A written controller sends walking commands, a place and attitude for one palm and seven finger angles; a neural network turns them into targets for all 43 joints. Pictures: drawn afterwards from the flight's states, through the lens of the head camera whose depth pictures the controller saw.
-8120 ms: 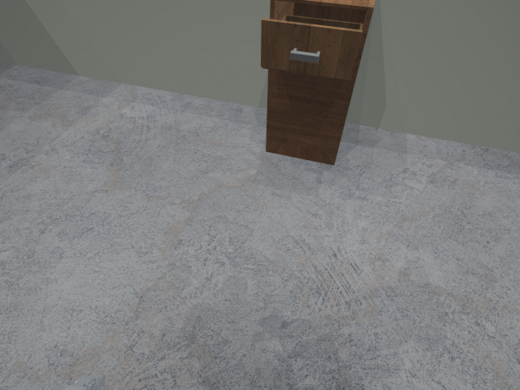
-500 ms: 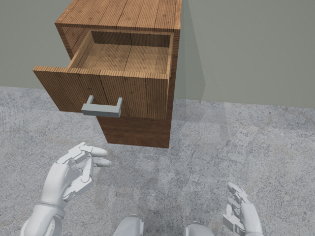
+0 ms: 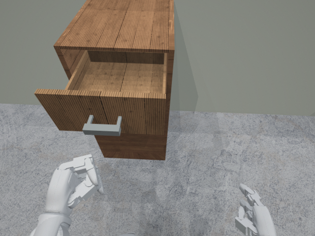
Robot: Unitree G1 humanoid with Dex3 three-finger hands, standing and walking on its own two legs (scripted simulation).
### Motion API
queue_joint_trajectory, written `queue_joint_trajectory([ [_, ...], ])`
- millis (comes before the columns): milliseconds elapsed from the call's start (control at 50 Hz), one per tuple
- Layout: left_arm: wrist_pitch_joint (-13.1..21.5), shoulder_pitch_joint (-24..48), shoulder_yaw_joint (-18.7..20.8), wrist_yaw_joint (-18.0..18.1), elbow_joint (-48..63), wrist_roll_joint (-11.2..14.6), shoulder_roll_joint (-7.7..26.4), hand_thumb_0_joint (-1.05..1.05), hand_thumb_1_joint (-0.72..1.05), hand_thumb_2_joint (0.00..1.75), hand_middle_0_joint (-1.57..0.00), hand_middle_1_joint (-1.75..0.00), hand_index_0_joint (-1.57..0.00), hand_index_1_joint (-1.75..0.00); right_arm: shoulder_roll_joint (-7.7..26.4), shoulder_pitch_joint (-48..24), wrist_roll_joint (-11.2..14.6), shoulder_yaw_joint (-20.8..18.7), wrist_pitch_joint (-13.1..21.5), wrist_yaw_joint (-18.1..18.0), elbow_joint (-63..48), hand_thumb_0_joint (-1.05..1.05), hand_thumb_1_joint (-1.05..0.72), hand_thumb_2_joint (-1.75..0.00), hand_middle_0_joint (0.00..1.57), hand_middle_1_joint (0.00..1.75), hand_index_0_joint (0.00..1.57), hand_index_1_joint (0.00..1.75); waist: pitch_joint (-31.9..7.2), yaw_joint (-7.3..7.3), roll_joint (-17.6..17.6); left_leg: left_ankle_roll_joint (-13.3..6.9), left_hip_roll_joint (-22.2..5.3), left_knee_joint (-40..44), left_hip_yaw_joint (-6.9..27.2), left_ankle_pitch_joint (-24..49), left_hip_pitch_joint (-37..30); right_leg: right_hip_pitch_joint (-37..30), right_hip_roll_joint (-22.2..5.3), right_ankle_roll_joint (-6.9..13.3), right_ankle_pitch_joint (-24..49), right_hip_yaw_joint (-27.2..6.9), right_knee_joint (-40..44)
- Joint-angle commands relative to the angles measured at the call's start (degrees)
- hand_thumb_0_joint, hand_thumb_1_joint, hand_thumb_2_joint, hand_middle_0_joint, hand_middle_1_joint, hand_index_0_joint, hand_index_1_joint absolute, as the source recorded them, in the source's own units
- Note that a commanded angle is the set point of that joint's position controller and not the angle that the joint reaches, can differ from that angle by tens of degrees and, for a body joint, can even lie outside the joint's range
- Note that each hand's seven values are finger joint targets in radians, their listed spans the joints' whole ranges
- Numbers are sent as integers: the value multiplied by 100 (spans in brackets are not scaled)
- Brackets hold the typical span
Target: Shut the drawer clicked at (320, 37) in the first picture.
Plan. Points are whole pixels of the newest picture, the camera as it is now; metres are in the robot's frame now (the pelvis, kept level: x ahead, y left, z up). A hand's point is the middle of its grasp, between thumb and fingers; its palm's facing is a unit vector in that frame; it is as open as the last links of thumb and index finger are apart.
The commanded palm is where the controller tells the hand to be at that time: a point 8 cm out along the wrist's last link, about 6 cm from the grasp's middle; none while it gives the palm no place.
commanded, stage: raise the hand and make a fist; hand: left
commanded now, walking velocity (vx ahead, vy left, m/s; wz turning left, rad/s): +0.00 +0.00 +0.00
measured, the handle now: (103, 124) +0.43 +0.19 +0.01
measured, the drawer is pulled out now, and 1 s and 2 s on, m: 0.22 0.22 0.22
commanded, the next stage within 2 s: bring the fist close to the handle in 0.72 s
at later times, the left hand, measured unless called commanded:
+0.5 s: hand (93, 172) +0.23 +0.15 +0.11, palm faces -0.01 -1.00 -0.06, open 3.2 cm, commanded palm +0.20 +0.20 +0.11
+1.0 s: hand (96, 174) +0.24 +0.14 +0.09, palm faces -0.01 -1.00 -0.05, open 3.2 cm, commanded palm +0.22 +0.21 +0.09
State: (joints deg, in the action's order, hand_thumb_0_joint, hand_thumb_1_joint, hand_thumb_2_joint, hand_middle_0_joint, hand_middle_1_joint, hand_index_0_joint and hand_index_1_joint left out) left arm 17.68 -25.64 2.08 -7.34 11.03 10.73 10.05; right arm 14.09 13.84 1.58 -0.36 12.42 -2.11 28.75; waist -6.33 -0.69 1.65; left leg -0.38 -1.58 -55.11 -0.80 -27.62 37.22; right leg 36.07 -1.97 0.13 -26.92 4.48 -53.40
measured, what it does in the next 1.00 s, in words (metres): stands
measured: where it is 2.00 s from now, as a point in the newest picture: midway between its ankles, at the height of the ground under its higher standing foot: outside the picture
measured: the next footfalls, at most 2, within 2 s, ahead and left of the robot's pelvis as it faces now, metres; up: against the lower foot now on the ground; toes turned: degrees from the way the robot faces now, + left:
none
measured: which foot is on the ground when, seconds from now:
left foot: down 0.00-1.00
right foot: down 0.00-1.00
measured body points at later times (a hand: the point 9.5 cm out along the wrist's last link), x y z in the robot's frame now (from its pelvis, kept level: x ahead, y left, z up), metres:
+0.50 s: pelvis +0.01 -0.01 +0.02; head +0.03 -0.03 +0.47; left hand +0.23 +0.20 +0.11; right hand +0.18 -0.25 -0.06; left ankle +0.00 +0.11 -0.69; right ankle +0.00 -0.12 -0.69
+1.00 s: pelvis +0.00 -0.02 +0.02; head +0.03 -0.03 +0.47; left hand +0.23 +0.20 +0.10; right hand +0.18 -0.25 -0.06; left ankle +0.00 +0.11 -0.69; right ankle +0.00 -0.12 -0.69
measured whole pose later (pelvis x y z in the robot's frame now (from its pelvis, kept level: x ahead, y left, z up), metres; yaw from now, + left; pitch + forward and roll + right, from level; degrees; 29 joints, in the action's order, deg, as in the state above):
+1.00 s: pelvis +0.00 -0.02 +0.02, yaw +0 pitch +7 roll +0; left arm 15.3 -18.5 5.6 -10.9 2.5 12.6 10.4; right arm 14.0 13.8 1.8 1.7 13.2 -2.3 32.1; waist -4.9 0.0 2.5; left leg 0.8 -1.6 -47.6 -0.5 -24.4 30.0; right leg 29.5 -1.6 1.1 -24.8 4.9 -47.4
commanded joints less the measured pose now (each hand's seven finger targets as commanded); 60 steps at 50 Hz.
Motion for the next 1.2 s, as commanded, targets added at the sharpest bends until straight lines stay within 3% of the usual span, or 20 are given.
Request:
queue_joint_trajectory([
  [0, 125, 126, 233, 97, 1392, -39, 449, 0, 90, 90, -140, -160, -140, -160, 582, -192, -6, -150, 155, 16, -977, 0, -90, -90, 20, 30, 20, 30, -793, 45, 49, -46, 96, 993, 200, 1916, -788, -651, 220, 87, 1741, 52, 722],
  [60, 0, 155, 392, 122, 1447, -17, 590, 0, 90, 90, -140, -160, -140, -160, 579, -242, -18, -98, 87, -4, -1007, 0, -90, -90, 20, 30, 20, 30, -707, 60, -74, -63, 101, 1038, 199, 1835, -794, -754, 235, 89, 1741, 37, 822],
  [120, -13, 390, 236, 56, 1622, 29, 428, 0, 90, 90, -140, -160, -140, -160, 535, -221, 9, -48, 108, -6, -1020, 0, -90, -90, 20, 30, 20, 30, -756, 16, 66, -43, 95, 1067, 210, 1937, -998, -783, 224, 91, 1853, 40, 867],
  [160, -61, 427, 300, 33, 1567, 60, 504, 0, 90, 90, -140, -160, -140, -160, 562, -227, 0, -38, 118, -20, -981, 0, -90, -90, 20, 30, 20, 30, -755, 1, -204, -65, 93, 1066, 217, 1978, -991, -878, 226, 71, 1950, 27, 926],
  [220, -117, 665, 270, -53, 1584, 98, 495, 0, 90, 90, -140, -160, -140, -160, 563, -232, 20, -11, 165, -32, -930, 0, -90, -90, 20, 30, 20, 30, -743, -16, -49, -53, 118, 1136, 209, 1849, -1068, -925, 198, 66, 1870, -5, 1031],
  [260, -209, 778, 439, -64, 1408, 123, 660, 0, 90, 90, -140, -160, -140, -160, 599, -269, 24, -4, 169, -62, -877, 0, -90, -90, 20, 30, 20, 30, -611, -15, -309, -73, 125, 1176, 207, 1690, -971, -986, 194, 51, 1734, -40, 1150],
  [300, -255, 1081, 472, -102, 1362, 150, 669, 0, 90, 90, -140, -160, -140, -160, 595, -290, 47, 13, 189, -82, -836, 0, -90, -90, 20, 30, 20, 30, -620, -10, -120, -74, 147, 1247, 184, 1646, -1070, -1021, 180, 52, 1695, -75, 1237],
  [360, -327, 549, 698, -142, 1076, 239, 688, 0, 90, 90, -140, -160, -140, -160, 580, -343, 53, -20, 229, -81, -807, 0, -90, -90, 20, 30, 20, 30, -733, 152, -299, -63, 164, 1308, 139, 1849, -1068, -1348, 153, 56, 1957, -90, 1300],
  [420, -275, 683, 617, -171, 1223, 263, 638, 0, 90, 90, -140, -160, -140, -160, 576, -349, 55, -16, 270, -61, -806, 0, -90, -90, 20, 30, 20, 30, -676, 130, -122, -59, 186, 1368, 91, 1910, -1119, -1369, 141, 42, 2083, -103, 1330],
  [460, -230, 552, 714, -152, 1102, 277, 708, 0, 90, 90, -140, -160, -140, -160, 579, -374, 48, -41, 308, -63, -758, 0, -90, -90, 20, 30, 20, 30, -513, 127, -327, -72, 171, 1376, 100, 1841, -1045, -1335, 153, 31, 2011, -122, 1406],
  [620, 63, 872, 831, -201, 997, 318, 789, 0, 90, 90, -140, -160, -140, -160, 614, -323, 47, -65, 420, -62, -636, 0, -90, -90, 20, 30, 20, 30, -457, 54, -156, -79, 222, 1360, 26, 1627, -1051, -1272, 127, 8, 1754, -267, 1533],
  [660, 97, 948, 860, -225, 910, 323, 829, 0, 90, 90, -140, -160, -140, -160, 634, -342, 45, -69, 435, -78, -586, 0, -90, -90, 20, 30, 20, 30, -485, 47, -274, -87, 212, 1369, 48, 1624, -1048, -1288, 130, 4, 1711, -269, 1554],
  [720, 114, 1054, 734, -332, 921, 376, 718, 0, 90, 90, -140, -160, -140, -160, 622, -337, 67, -63, 493, -76, -587, 0, -90, -90, 20, 30, 20, 30, -626, 39, -60, -88, 221, 1384, 36, 1681, -1199, -1316, 125, 8, 1826, -267, 1549],
  [760, 74, 866, 817, -341, 800, 368, 798, 0, 90, 90, -140, -160, -140, -160, 638, -351, 53, -67, 501, -83, -550, 0, -90, -90, 20, 30, 20, 30, -608, 70, -259, -97, 198, 1396, 57, 1732, -1153, -1372, 134, 4, 1874, -242, 1552],
  [840, 28, 943, 664, -365, 601, 334, 624, 0, 90, 90, -140, -160, -140, -160, 636, -334, 46, -66, 485, -69, -549, 0, -90, -90, 20, 30, 20, 30, -459, 32, -265, -76, 213, 1400, 63, 1745, -1121, -1223, 145, -3, 1952, -175, 1468],
  [880, 29, 1018, 716, -342, 308, 302, 638, 0, 90, 90, -140, -160, -140, -160, 663, -329, 18, -70, 420, -61, -523, 0, -90, -90, 20, 30, 20, 30, -336, 18, -544, -80, 227, 1361, 66, 1620, -938, -1139, 153, -15, 1803, -213, 1475],
  [1040, 409, 2034, 763, -319, 28, 230, 693, 0, 90, 90, -140, -160, -140, -160, 627, -331, -7, -80, 327, -40, -445, 0, -90, -90, 20, 30, 20, 30, -783, -43, -77, -59, 238, 1123, 61, 1610, -880, -924, 151, 35, 1735, -227, 1170],
  [1060, 445, 2091, 826, -318, -94, 225, 777, 0, 90, 90, -140, -160, -140, -160, 651, -319, -11, -84, 311, -39, -413, 0, -90, -90, 20, 30, 20, 30, -772, -42, -237, -63, 217, 1100, 93, 1587, -781, -901, 170, 43, 1667, -231, 1149],
  [1140, 505, 2233, 761, -426, -473, 251, 674, 0, 90, 90, -140, -160, -140, -160, 660, -300, -18, -113, 267, -15, -401, 0, -90, -90, 20, 30, 20, 30, -1012, -9, -68, -50, 234, 998, 83, 1665, -716, -858, 161, 60, 1802, -234, 988],
  [1180, 494, 2238, 804, -424, -693, 250, 680, 0, 90, 90, -140, -160, -140, -160, 681, -271, -30, -133, 210, -9, -395, 0, -90, -90, 20, 30, 20, 30, -1091, -13, -271, -61, 225, 922, 73, 1765, -607, -864, 164, 41, 1949, -247, 912],
])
